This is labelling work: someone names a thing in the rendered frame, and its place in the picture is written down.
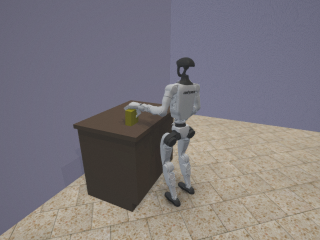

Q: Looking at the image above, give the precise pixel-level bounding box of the right robot upper arm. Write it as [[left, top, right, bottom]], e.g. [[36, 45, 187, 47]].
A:
[[192, 83, 201, 112]]

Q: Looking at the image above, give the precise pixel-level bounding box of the robot left shin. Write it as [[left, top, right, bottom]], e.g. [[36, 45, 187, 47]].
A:
[[162, 164, 177, 200]]

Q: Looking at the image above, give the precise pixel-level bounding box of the left robot forearm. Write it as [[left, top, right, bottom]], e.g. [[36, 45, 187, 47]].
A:
[[138, 103, 163, 115]]

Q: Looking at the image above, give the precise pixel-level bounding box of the right robot forearm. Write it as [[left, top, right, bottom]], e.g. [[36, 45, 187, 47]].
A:
[[185, 111, 198, 121]]

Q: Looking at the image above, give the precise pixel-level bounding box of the sponge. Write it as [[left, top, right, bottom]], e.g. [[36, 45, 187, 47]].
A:
[[125, 108, 139, 126]]

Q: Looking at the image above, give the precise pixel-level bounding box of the left robot hand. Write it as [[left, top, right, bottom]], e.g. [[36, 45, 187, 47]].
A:
[[124, 102, 141, 118]]

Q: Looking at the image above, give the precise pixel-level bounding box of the left robot upper arm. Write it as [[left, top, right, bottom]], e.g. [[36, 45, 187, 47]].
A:
[[157, 83, 178, 117]]

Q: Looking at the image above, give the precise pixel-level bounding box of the table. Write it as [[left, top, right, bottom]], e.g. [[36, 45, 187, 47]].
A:
[[73, 100, 174, 212]]

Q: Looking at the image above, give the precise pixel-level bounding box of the robot right foot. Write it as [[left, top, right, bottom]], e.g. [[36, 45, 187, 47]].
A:
[[178, 182, 195, 195]]

